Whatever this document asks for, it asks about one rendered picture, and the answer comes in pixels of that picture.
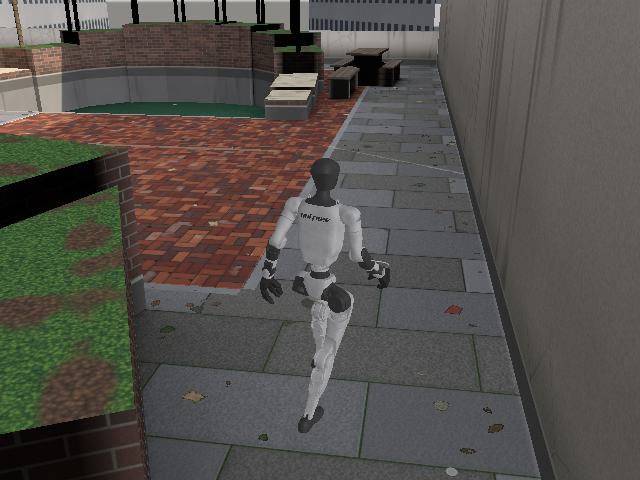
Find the left robot upper arm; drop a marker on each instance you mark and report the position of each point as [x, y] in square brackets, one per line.
[278, 239]

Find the right robot upper arm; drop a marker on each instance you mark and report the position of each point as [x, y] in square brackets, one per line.
[351, 217]

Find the left robot hand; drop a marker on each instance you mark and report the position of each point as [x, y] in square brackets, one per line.
[271, 284]

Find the robot left forearm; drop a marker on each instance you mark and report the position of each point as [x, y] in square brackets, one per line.
[270, 261]

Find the robot shin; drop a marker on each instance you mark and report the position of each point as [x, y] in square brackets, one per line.
[318, 329]
[318, 382]

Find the robot right forearm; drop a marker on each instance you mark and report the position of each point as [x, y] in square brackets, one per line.
[371, 267]

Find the right robot hand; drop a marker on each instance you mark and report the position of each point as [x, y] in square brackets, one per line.
[384, 281]

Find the left robot shin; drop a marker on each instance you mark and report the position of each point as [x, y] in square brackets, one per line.
[318, 329]

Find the right robot shin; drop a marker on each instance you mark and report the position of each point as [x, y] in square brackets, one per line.
[318, 382]

